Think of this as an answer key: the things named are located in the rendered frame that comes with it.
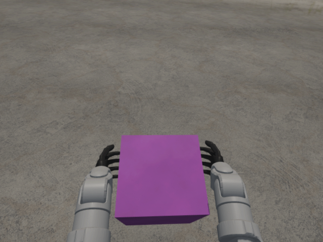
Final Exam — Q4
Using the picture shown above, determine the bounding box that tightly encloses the right robot forearm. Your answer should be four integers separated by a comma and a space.
210, 162, 263, 242

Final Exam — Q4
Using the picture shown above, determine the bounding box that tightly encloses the robot left hand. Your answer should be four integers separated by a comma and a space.
95, 145, 120, 178

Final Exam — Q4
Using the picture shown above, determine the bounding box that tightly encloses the robot right hand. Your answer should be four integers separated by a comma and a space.
200, 140, 224, 175

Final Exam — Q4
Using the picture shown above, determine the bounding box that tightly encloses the carton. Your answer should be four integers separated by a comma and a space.
115, 135, 210, 225

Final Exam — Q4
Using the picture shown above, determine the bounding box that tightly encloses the left robot forearm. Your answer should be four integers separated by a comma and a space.
66, 166, 113, 242

